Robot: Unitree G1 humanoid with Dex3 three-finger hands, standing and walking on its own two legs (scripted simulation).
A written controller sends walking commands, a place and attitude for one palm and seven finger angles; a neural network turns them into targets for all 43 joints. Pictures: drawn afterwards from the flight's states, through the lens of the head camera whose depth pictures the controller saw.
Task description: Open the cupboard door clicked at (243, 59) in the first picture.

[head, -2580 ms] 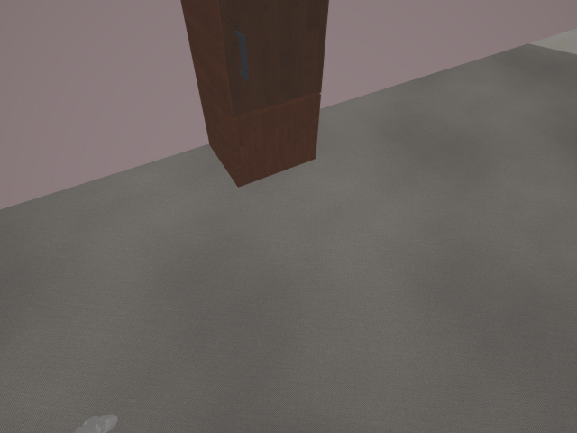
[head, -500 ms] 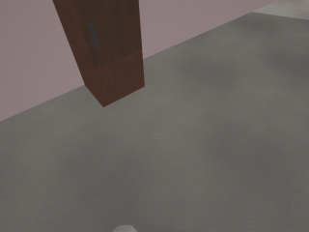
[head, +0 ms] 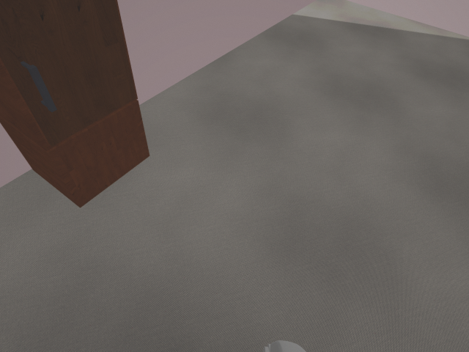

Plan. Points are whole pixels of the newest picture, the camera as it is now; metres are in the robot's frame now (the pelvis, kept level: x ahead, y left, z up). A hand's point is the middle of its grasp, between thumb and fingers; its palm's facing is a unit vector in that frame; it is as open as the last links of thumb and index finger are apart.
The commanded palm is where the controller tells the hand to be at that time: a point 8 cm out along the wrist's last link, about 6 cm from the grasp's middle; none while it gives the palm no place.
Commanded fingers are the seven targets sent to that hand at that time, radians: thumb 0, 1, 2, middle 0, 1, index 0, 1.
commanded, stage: walk to a spot facing it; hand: left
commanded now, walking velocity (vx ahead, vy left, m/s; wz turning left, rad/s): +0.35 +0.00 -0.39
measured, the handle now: (39, 87) +0.83 +0.70 -0.10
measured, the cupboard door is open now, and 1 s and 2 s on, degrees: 0 0 0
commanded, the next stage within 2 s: turn to face it in 1.22 s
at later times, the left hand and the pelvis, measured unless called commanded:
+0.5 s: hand (204, 252) +0.36 +0.09 -0.17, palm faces -0.24 -0.96 -0.14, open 7.3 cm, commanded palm none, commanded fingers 0.00 0.90 0.90 -0.20 -0.30 -0.20 -0.30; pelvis +0.21 -0.04 -0.01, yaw -12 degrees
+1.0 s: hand (182, 211) +0.48 +0.17 -0.18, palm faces -0.24 -0.96 -0.12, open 7.4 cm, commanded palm none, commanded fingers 0.00 0.90 0.90 -0.20 -0.30 -0.20 -0.30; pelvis +0.43 +0.00 +0.01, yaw -19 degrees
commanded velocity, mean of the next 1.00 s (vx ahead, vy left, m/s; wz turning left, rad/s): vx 0.36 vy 0.00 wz -0.28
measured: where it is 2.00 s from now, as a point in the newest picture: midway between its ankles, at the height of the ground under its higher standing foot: (257, 250)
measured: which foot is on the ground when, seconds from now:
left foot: down 0.00-0.38, up 0.40-0.78, down 0.80-1.00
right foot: up 0.00-0.36, down 0.38-0.80, up 0.82-1.00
